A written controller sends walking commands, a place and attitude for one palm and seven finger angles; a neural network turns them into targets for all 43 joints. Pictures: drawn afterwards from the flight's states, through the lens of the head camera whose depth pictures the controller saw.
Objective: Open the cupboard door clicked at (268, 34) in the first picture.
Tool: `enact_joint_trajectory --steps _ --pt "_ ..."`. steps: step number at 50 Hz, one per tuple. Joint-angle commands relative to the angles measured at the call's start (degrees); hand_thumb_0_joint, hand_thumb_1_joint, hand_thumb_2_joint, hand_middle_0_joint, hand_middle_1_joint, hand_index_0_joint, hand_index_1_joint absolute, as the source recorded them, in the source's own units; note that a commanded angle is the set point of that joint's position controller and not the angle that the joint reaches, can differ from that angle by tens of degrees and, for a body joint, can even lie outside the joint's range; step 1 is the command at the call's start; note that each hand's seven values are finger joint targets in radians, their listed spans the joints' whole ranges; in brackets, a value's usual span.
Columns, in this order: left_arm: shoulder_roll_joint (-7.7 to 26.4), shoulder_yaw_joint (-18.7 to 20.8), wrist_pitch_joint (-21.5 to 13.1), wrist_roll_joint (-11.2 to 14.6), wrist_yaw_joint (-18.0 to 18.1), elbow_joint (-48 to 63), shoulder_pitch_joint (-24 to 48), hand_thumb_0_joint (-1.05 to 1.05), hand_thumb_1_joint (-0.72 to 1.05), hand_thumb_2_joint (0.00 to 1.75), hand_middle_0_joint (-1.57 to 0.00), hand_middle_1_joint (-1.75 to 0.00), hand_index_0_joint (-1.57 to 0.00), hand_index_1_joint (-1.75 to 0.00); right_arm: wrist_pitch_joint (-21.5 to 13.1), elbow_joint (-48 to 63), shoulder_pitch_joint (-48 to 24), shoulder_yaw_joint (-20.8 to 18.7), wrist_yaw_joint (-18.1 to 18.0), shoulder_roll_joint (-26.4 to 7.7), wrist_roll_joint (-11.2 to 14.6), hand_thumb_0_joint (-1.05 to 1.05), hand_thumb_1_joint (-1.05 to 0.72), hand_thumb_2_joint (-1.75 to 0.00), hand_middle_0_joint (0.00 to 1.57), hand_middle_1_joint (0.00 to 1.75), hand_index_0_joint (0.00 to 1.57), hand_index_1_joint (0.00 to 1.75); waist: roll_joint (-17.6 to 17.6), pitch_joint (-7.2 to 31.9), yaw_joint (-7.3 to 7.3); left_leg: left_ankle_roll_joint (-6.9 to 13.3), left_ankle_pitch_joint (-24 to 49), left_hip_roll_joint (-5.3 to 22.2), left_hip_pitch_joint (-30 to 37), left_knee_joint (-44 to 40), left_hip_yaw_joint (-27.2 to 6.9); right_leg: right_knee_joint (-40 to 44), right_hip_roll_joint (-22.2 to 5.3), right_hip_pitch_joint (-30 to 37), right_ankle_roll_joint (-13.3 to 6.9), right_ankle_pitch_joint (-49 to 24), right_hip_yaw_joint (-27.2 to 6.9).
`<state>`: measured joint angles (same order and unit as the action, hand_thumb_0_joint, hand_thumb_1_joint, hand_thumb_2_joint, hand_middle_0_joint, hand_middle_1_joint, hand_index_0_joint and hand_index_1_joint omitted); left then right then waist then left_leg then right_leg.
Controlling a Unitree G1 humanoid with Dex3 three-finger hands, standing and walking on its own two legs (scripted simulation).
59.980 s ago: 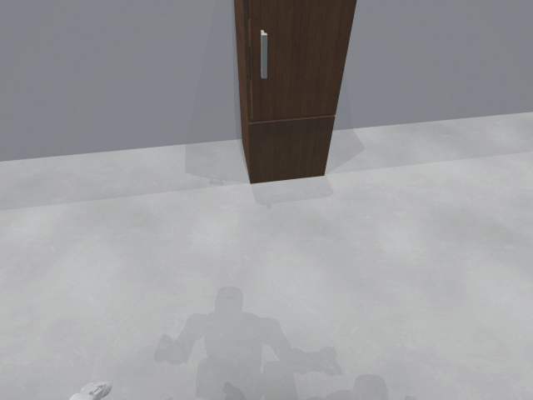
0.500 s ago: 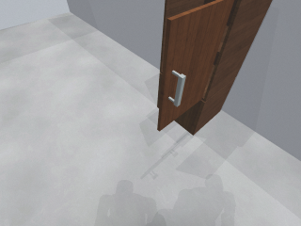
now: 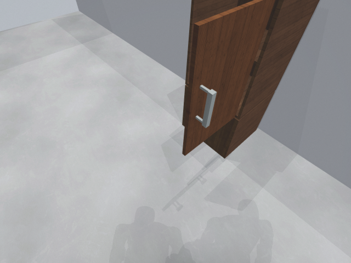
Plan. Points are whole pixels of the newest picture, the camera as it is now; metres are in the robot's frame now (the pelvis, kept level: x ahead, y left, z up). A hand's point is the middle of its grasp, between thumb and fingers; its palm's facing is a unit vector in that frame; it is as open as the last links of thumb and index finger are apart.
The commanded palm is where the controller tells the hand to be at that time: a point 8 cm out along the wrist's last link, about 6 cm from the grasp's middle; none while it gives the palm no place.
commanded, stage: look to check the result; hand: left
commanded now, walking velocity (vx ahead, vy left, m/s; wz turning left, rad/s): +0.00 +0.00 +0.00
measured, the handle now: (204, 106) +0.63 -0.07 -0.05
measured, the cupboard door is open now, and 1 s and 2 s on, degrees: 90 90 90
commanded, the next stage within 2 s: stand and wait in 0.04 s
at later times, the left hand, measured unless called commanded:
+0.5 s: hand out of the picture +0.02 +0.17 -0.18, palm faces +0.02 -0.98 -0.18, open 7.4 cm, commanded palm none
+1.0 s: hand out of the picture +0.03 +0.19 -0.18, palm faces +0.01 -0.98 -0.21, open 7.4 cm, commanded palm none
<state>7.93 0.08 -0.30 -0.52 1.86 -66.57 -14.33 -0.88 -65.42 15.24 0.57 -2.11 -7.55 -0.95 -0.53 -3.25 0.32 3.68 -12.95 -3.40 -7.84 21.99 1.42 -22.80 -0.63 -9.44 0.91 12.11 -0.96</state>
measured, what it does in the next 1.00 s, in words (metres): stands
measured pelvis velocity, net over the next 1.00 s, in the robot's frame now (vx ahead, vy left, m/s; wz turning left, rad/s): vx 0.01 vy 0.00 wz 0.01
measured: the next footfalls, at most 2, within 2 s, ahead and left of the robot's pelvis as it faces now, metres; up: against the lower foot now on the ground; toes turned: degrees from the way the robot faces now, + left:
none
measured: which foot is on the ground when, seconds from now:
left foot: down 0.00-1.00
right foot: down 0.00-1.00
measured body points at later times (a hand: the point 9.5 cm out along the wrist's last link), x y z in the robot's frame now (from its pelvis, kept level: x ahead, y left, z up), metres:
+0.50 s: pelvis +0.01 +0.00 +0.00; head +0.03 +0.01 +0.45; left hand +0.02 +0.23 -0.17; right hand +0.01 -0.22 -0.16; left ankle -0.01 +0.08 -0.74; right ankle +0.00 -0.13 -0.74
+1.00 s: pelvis +0.01 +0.00 +0.00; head +0.03 +0.01 +0.45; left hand +0.03 +0.24 -0.16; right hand +0.02 -0.24 -0.15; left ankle -0.01 +0.08 -0.74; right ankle +0.00 -0.13 -0.74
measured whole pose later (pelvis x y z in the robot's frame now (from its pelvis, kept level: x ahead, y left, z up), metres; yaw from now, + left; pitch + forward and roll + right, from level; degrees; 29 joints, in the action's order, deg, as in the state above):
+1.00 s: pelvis +0.01 +0.00 +0.00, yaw +0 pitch -2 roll +0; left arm 11.4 0.5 0.0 -0.5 1.2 -66.4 -11.5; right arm -1.1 -65.7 13.0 0.3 -2.0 -11.1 -0.9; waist -0.8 -4.3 0.2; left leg 3.9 -12.6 -3.9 -5.1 19.6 1.0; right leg -21.0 -1.2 -6.8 1.2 12.2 -0.7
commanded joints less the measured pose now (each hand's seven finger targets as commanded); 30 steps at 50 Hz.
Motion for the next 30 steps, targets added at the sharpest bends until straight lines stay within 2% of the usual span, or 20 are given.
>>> enact_joint_trajectory --steps 1,7,11,16,25,30 --pt "5.4 1.0 -0.8 -0.1 0.2 0.9 -4.8 0.00 0.90 0.90 -0.20 -0.30 -0.20 -0.30 -0.7 0.6 4.3 -0.9 -0.6 -6.2 0.4 0.00 -0.90 -0.90 0.20 0.30 0.20 0.30 0.4 -0.8 -0.23 -0.2 9.6 8.2 -1.4 -4.7 -7.2 3.2 -4.4 0.1 -1.9 -6.7 -3.7" --pt "5.6 1.0 -0.8 0.0 0.3 1.0 -4.0 0.00 0.90 0.90 -0.20 -0.30 -0.20 -0.30 -0.8 0.4 4.0 -1.0 -0.7 -6.2 0.3 0.00 -0.90 -0.90 0.20 0.30 0.20 0.30 0.5 -0.1 0.04 -0.3 12.2 8.3 -0.2 -4.6 -7.1 3.0 -4.6 0.9 -1.9 -8.1 -3.4" --pt "6.4 1.3 -0.9 0.0 0.2 1.1 -4.1 0.00 0.90 0.90 -0.20 -0.30 -0.20 -0.30 -0.9 0.5 3.6 -1.1 -0.7 -7.1 0.4 0.00 -0.90 -0.90 0.20 0.30 0.20 0.30 0.5 0.0 -0.28 -0.3 13.7 8.3 0.3 -4.2 -7.1 3.1 -4.6 1.3 -2.0 -9.1 -3.4" --pt "6.6 1.3 -0.8 0.0 0.2 1.1 -3.6 0.00 0.90 0.90 -0.20 -0.30 -0.20 -0.30 -0.8 0.5 3.3 -1.1 -0.8 -7.5 0.4 0.00 -0.90 -0.90 0.20 0.30 0.20 0.30 0.5 -1.1 -0.20 -0.4 13.4 8.3 0.0 -4.7 -7.2 3.3 -4.6 1.2 -2.0 -8.4 -3.2" --pt "7.2 1.3 -0.7 0.1 0.1 1.1 -2.6 0.00 0.90 0.90 -0.20 -0.30 -0.20 -0.30 -0.9 0.5 2.8 -1.2 -0.9 -8.4 0.2 0.00 -0.90 -0.90 0.20 0.30 0.20 0.30 1.5 0.0 -0.06 -0.6 14.7 8.4 1.1 -5.1 -7.3 3.1 -4.6 2.1 -2.0 -8.4 -3.0" --pt "7.8 1.4 -0.6 0.0 0.0 1.1 -2.1 0.00 0.90 0.90 -0.20 -0.30 -0.20 -0.30 -1.0 0.7 2.4 -1.3 -0.9 -9.0 0.2 0.00 -0.90 -0.90 0.20 0.30 0.20 0.30 0.9 -0.2 -0.10 -0.7 15.4 8.6 1.3 -5.3 -7.4 3.2 -4.6 2.1 -2.0 -8.2 -2.9"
